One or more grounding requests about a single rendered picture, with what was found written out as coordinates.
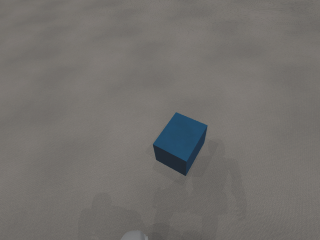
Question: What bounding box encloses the carton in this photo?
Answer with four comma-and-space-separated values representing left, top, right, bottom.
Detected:
153, 112, 208, 176

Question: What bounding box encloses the left robot thigh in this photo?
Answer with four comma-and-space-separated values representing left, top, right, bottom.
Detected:
121, 230, 148, 240

